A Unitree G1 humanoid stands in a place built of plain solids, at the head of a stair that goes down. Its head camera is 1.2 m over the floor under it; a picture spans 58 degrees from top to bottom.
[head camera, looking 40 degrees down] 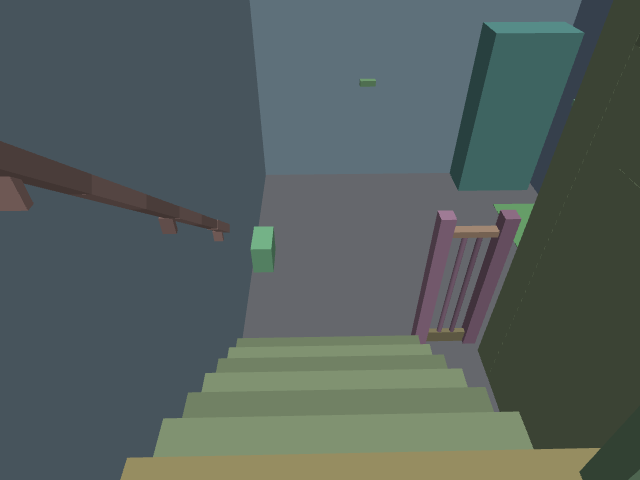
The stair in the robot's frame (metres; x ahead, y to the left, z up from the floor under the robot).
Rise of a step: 0.19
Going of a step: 0.21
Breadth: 1.20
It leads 1 degrees to the left of straight ahead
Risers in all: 7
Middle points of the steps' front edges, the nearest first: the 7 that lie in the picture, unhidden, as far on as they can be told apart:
0.53 -0.08 0.00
0.74 -0.07 -0.19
0.94 -0.07 -0.38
1.15 -0.07 -0.56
1.36 -0.06 -0.75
1.57 -0.06 -0.94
1.78 -0.05 -1.13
